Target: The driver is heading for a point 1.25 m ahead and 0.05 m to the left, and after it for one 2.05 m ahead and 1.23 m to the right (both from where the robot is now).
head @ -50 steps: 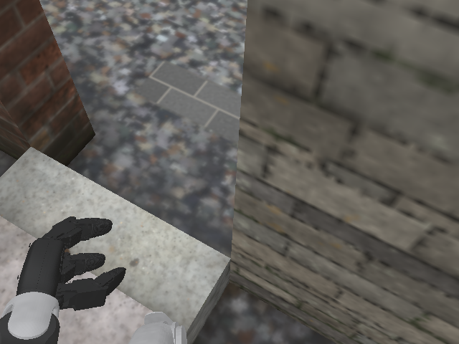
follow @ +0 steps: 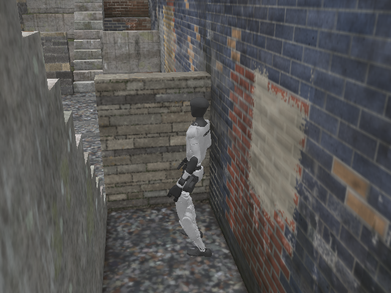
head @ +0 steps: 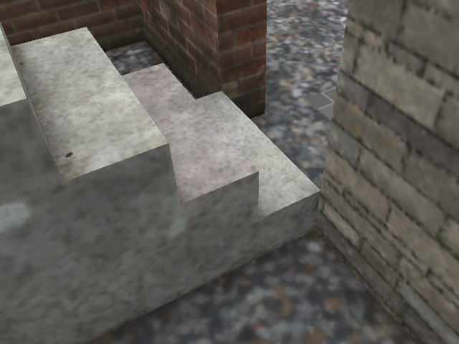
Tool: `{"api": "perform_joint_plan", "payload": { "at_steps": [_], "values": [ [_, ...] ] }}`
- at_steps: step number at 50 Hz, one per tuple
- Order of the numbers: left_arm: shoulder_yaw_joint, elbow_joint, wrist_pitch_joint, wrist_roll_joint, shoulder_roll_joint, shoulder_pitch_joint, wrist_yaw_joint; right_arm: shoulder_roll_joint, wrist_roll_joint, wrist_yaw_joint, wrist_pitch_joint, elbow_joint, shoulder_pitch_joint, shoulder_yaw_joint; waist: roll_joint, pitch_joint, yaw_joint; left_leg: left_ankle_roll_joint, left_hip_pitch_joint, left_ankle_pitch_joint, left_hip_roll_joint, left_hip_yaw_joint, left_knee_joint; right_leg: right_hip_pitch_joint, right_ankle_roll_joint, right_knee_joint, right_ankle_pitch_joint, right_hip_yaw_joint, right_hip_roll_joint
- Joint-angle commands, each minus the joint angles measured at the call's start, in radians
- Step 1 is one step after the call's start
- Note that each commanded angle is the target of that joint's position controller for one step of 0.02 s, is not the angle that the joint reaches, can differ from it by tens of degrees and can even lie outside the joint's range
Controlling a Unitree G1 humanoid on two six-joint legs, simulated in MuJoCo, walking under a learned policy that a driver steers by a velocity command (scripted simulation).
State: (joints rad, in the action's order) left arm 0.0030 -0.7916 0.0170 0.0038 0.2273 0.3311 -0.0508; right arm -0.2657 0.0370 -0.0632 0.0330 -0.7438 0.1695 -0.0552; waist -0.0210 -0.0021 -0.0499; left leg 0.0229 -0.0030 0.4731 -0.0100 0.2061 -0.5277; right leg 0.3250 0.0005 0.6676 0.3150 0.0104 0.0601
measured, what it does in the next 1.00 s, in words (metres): walks ahead: left foot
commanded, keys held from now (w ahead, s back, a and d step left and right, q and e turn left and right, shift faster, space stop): w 1.00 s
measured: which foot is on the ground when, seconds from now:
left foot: down 0.00-0.50, up 0.52-0.64, down 0.66-1.00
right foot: down 0.00-0.66, up 0.68-1.00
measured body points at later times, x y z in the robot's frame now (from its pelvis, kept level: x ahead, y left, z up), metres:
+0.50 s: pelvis +0.08 -0.01 +0.00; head +0.08 -0.02 +0.45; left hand +0.24 +0.23 -0.10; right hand +0.20 -0.28 -0.11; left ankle -0.10 +0.09 -0.70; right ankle +0.05 -0.14 -0.72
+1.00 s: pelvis +0.27 +0.04 +0.00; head +0.32 +0.04 +0.44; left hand +0.46 +0.27 -0.12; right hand +0.22 -0.23 -0.14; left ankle +0.07 +0.11 -0.72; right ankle +0.42 -0.07 -0.71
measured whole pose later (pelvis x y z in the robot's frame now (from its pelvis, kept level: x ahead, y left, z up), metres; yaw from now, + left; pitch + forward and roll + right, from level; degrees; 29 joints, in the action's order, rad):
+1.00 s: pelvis +0.27 +0.04 +0.00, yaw +1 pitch +1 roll -1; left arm 0.01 -0.86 -0.03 0.03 0.23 -0.01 -0.06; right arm -0.25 -0.02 -0.02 -0.07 -0.98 0.43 -0.05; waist -0.01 0.09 0.04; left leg 0.08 -0.10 0.51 0.05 0.01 -0.40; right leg 0.58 0.06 0.64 0.10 -0.09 0.00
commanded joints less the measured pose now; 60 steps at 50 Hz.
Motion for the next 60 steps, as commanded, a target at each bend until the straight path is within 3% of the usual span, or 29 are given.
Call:
{"api": "perform_joint_plan", "payload": {
  "at_steps": [1, 4, 7, 8, 10, 21, 23, 25, 26, 27, 30, 32, 33, 34, 35, 36, 37, 40, 42, 44, 47, 48, 51, 52, 53, 54, 55, 57, 60],
  "values": [
    [-0.020, 0.059, -0.034, -0.009, 0.085, -0.081, 0.017, -0.120, -0.004, -0.016, -0.023, 0.104, -0.118, -0.026, 0.056, 0.183, 0.023, 0.057, 0.180, -0.063, -0.110, -0.185, 0.198, -0.006, 0.049, -0.253, -0.036, 0.030, -0.002],
    [-0.028, 0.072, -0.029, -0.006, 0.100, -0.123, 0.030, -0.142, 0.011, -0.013, -0.017, 0.067, -0.057, -0.028, 0.116, 0.103, 0.068, 0.063, -0.017, -0.216, -0.077, -0.157, 0.181, -0.001, -0.013, -0.412, -0.003, 0.086, 0.011],
    [-0.024, 0.083, -0.027, -0.005, 0.059, -0.152, 0.032, -0.147, 0.005, -0.009, -0.011, 0.024, -0.023, -0.026, 0.023, 0.011, 0.073, 0.083, -0.044, -0.235, -0.090, -0.169, 0.211, -0.134, -0.035, -0.357, -0.121, 0.014, -0.023],
    [-0.027, 0.065, -0.023, -0.007, 0.082, -0.193, 0.020, -0.125, -0.013, -0.014, -0.005, 0.029, -0.079, -0.026, -0.012, 0.014, 0.056, 0.074, -0.029, -0.311, -0.095, -0.166, 0.180, -0.140, 0.014, -0.316, -0.146, 0.016, -0.024],
    [-0.024, 0.060, -0.023, -0.005, 0.076, -0.209, 0.012, -0.127, -0.010, -0.014, -0.002, 0.031, -0.085, -0.027, -0.024, -0.048, 0.055, 0.062, -0.003, -0.348, -0.089, -0.153, 0.140, -0.206, 0.033, -0.296, -0.148, 0.027, -0.017],
    [-0.024, 0.011, -0.049, 0.001, 0.082, -0.289, 0.024, -0.152, -0.036, -0.005, 0.002, -0.014, -0.019, -0.041, 0.017, -0.054, 0.084, 0.027, 0.051, -0.531, -0.083, -0.141, 0.028, -0.238, 0.095, -0.142, -0.360, 0.015, -0.031],
    [-0.038, -0.008, -0.046, 0.015, 0.116, -0.234, 0.028, -0.164, -0.041, -0.014, -0.014, -0.008, -0.055, -0.044, 0.043, -0.071, 0.046, 0.035, 0.124, -0.686, -0.064, -0.128, -0.080, -0.311, 0.122, -0.117, -0.451, 0.026, -0.018],
    [-0.057, -0.040, -0.040, 0.020, 0.169, -0.136, 0.035, -0.148, -0.040, -0.020, -0.019, 0.009, -0.120, -0.042, 0.136, -0.059, 0.001, 0.030, 0.329, -0.510, -0.014, -0.122, -0.233, -0.441, 0.156, -0.189, -0.400, 0.144, 0.047],
    [-0.071, -0.067, -0.038, 0.018, 0.197, -0.084, 0.042, -0.104, -0.058, -0.016, -0.017, 0.036, -0.160, -0.028, 0.234, 0.000, -0.019, 0.038, 0.513, -0.010, 0.016, -0.155, -0.345, -0.487, 0.202, -0.272, -0.354, 0.287, 0.131],
    [-0.084, -0.081, -0.037, 0.020, 0.231, -0.052, 0.039, -0.082, -0.058, -0.019, -0.008, 0.054, -0.189, -0.017, 0.227, 0.039, -0.021, 0.047, 0.587, 0.183, -0.008, -0.216, -0.330, -0.459, 0.240, -0.338, -0.156, 0.389, 0.198],
    [-0.090, -0.066, -0.042, 0.003, 0.223, -0.142, 0.034, -0.075, -0.069, -0.024, -0.024, 0.034, -0.130, -0.015, 0.175, 0.080, 0.032, 0.041, 0.387, 0.067, -0.039, -0.231, -0.166, -0.189, 0.196, -0.439, 0.203, 0.327, 0.210],
    [-0.079, -0.016, -0.043, -0.003, 0.186, -0.303, 0.035, -0.059, -0.081, -0.026, -0.031, -0.044, 0.034, -0.022, 0.138, 0.028, 0.163, 0.050, -0.001, -0.225, 0.028, -0.143, 0.062, 0.044, 0.118, -0.380, 0.070, 0.130, 0.106],
    [-0.065, 0.003, -0.056, -0.021, 0.131, -0.344, 0.026, -0.125, -0.101, -0.016, -0.036, -0.072, 0.113, -0.048, -0.004, -0.012, 0.207, 0.056, -0.192, -0.205, -0.032, -0.271, 0.118, 0.183, 0.083, -0.163, -0.095, -0.005, 0.014],
    [-0.063, 0.055, -0.059, -0.010, 0.115, -0.414, 0.007, -0.250, -0.117, 0.003, -0.029, -0.104, 0.296, -0.073, -0.264, -0.046, 0.280, 0.105, -0.258, 0.045, -0.220, -0.609, 0.246, 0.354, 0.057, 0.215, 0.039, -0.142, -0.093],
    [-0.078, 0.052, -0.044, 0.004, 0.149, -0.413, 0.003, -0.265, -0.113, 0.010, -0.028, -0.095, 0.326, -0.078, -0.265, -0.002, 0.264, 0.171, -0.264, 0.158, -0.314, -0.880, 0.319, 0.527, 0.082, 0.437, 0.203, -0.071, -0.128],
    [-0.080, 0.006, -0.037, 0.011, 0.153, -0.353, -0.006, -0.224, -0.104, 0.018, -0.033, -0.068, 0.299, -0.064, -0.159, 0.089, 0.215, 0.185, -0.279, 0.232, -0.349, -0.855, 0.326, 0.689, 0.098, 0.592, 0.184, -0.002, -0.074],
    [-0.082, -0.033, -0.039, 0.004, 0.163, -0.286, 0.001, -0.178, -0.105, 0.029, -0.042, -0.050, 0.259, -0.053, -0.115, 0.130, 0.171, 0.157, -0.245, 0.159, -0.308, -0.730, 0.310, 0.692, 0.102, 0.623, 0.111, 0.016, -0.043],
    [-0.072, -0.069, -0.057, 0.033, 0.124, -0.229, 0.016, -0.089, -0.091, 0.059, -0.089, -0.052, 0.155, -0.021, -0.122, 0.132, 0.041, 0.118, -0.046, -0.443, -0.221, -0.458, 0.248, 0.513, 0.062, 0.484, -0.060, 0.039, -0.004],
    [-0.043, -0.057, -0.059, 0.050, 0.090, -0.287, -0.002, -0.101, -0.067, 0.051, -0.108, -0.092, 0.156, -0.024, -0.114, 0.122, 0.032, 0.127, 0.066, -0.784, -0.169, -0.320, 0.241, 0.406, 0.024, 0.370, -0.152, -0.062, -0.012],
    [-0.020, -0.016, -0.063, 0.045, 0.054, -0.375, -0.014, -0.119, -0.040, 0.045, -0.119, -0.130, 0.178, -0.026, -0.155, 0.127, 0.037, 0.140, 0.148, -0.796, -0.119, -0.253, 0.255, 0.269, 0.006, 0.184, -0.213, -0.121, -0.037],
    [-0.004, -0.003, -0.058, 0.028, 0.061, -0.413, -0.007, -0.137, -0.051, 0.048, -0.121, -0.181, 0.211, -0.022, -0.140, 0.128, 0.051, 0.148, 0.139, -0.813, -0.120, -0.256, 0.241, 0.149, 0.029, 0.011, -0.267, -0.133, -0.070],
    [-0.002, -0.022, -0.056, 0.025, 0.073, -0.378, -0.009, -0.150, -0.064, 0.051, -0.124, -0.183, 0.214, -0.023, -0.089, 0.095, 0.066, 0.154, 0.126, -0.827, -0.120, -0.273, 0.210, 0.076, 0.057, -0.024, -0.285, -0.132, -0.089],
    [-0.016, -0.119, -0.073, 0.029, 0.091, -0.028, 0.026, -0.163, -0.057, 0.051, -0.117, -0.208, 0.201, -0.018, -0.034, -0.097, -0.087, 0.146, 0.111, -1.109, -0.079, -0.237, -0.246, -0.261, 0.118, -0.156, -0.240, -0.171, -0.134],
    [-0.033, -0.149, -0.090, 0.051, 0.154, 0.114, 0.040, -0.117, -0.048, 0.054, -0.125, -0.214, 0.213, -0.003, 0.071, -0.185, -0.145, 0.125, 0.274, -0.835, -0.023, -0.218, -0.560, -0.441, 0.167, -0.184, -0.147, 0.021, 0.031],
    [-0.066, -0.145, -0.092, 0.059, 0.289, 0.143, 0.057, 0.053, -0.004, 0.047, -0.120, -0.218, 0.409, 0.045, 0.376, -0.409, -0.038, 0.070, 0.595, 0.147, 0.147, -0.219, -0.958, -0.737, 0.387, -0.261, -0.174, 0.640, 0.414],
    [-0.068, -0.162, -0.078, 0.012, 0.205, 0.086, 0.060, -0.080, -0.053, 0.065, -0.111, -0.240, 0.305, 0.021, 0.153, -0.375, -0.048, 0.114, 0.609, -0.003, 0.094, -0.327, -0.960, -0.607, 0.350, -0.385, 0.167, 0.686, 0.333],
    [-0.050, -0.115, -0.077, -0.002, 0.132, -0.055, 0.071, -0.101, -0.066, 0.072, -0.108, -0.215, 0.195, 0.022, 0.131, -0.175, -0.017, 0.100, 0.613, -0.119, 0.031, -0.302, -0.878, -0.401, 0.301, -0.425, 0.226, 0.527, 0.298],
    [-0.019, -0.116, -0.083, -0.002, 0.045, -0.093, 0.095, -0.080, -0.074, 0.082, -0.090, -0.197, 0.121, 0.027, 0.082, -0.034, 0.015, 0.055, 0.588, -0.148, -0.028, -0.310, -0.777, -0.199, 0.269, -0.443, -0.001, 0.366, 0.237],
    [0.000, -0.133, -0.107, 0.017, 0.002, -0.089, 0.094, 0.015, -0.058, 0.071, -0.081, -0.221, 0.205, 0.046, 0.086, 0.001, 0.092, 0.003, 0.372, -0.155, -0.015, -0.226, -0.539, 0.035, 0.204, -0.426, -0.357, 0.060, 0.115]
  ]
}}
Velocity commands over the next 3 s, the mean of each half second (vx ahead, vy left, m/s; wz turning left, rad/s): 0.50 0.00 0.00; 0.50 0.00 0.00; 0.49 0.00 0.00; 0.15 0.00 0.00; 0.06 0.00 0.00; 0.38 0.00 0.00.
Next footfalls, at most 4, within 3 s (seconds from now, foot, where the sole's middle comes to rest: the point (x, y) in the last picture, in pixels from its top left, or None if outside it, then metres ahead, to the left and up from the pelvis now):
0.66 left None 0.11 0.11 -0.76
1.04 right None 0.47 -0.05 -0.76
1.38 left None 0.56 0.17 -0.76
1.76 right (270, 341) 0.59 -0.02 -0.76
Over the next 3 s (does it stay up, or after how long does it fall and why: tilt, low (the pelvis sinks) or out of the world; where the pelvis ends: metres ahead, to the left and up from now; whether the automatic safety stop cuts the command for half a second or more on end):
stays up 0.55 0.04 0.03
